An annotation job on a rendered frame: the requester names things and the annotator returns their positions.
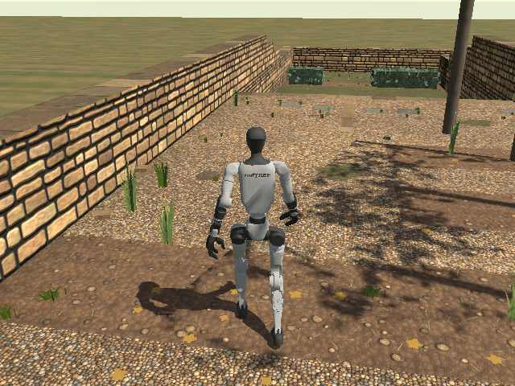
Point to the left robot foot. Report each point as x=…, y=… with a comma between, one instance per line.
x=242, y=313

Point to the robot right forearm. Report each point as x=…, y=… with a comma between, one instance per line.
x=292, y=207

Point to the left robot upper arm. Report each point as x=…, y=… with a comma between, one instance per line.
x=231, y=170

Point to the right robot upper arm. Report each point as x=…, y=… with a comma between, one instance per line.
x=285, y=180

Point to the robot left forearm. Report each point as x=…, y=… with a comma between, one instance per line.
x=217, y=220

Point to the left robot hand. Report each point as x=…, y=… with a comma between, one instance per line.
x=210, y=245

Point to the left robot thigh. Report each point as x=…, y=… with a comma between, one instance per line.
x=238, y=235

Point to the right robot hand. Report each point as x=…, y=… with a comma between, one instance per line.
x=293, y=221

